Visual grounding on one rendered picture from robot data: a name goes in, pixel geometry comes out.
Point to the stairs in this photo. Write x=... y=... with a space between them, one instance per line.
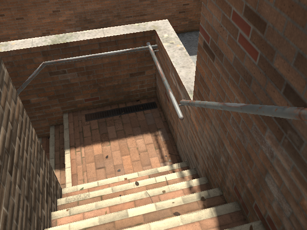
x=171 y=197
x=53 y=146

